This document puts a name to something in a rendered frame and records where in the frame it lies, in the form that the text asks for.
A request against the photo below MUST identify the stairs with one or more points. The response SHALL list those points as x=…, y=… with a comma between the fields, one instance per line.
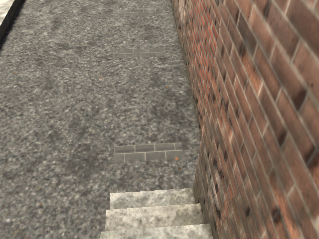
x=155, y=214

